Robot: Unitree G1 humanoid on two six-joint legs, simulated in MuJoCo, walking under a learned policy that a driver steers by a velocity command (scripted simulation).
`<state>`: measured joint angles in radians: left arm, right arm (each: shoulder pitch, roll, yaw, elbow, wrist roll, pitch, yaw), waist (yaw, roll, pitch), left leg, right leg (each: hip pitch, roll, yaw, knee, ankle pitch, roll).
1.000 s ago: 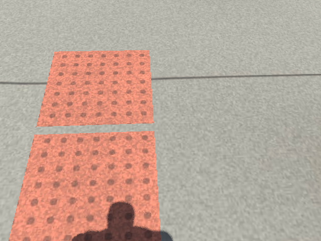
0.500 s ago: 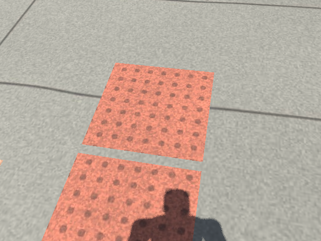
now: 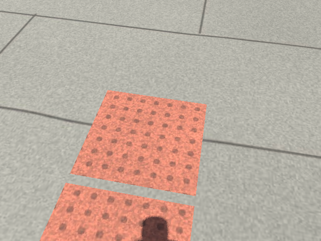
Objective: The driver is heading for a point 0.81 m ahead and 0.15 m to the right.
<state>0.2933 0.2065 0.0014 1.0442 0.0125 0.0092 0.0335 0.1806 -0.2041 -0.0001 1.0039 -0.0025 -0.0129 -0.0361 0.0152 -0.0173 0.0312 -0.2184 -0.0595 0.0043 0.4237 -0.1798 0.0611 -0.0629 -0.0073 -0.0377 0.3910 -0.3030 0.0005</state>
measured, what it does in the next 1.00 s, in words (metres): stands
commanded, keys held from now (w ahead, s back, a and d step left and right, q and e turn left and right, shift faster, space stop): no key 0.92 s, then w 0.08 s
